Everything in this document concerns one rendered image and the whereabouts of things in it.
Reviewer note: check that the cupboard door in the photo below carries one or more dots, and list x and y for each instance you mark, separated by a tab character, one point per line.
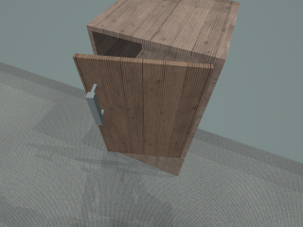
150	105

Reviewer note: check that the handle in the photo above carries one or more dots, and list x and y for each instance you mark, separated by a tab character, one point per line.
92	101

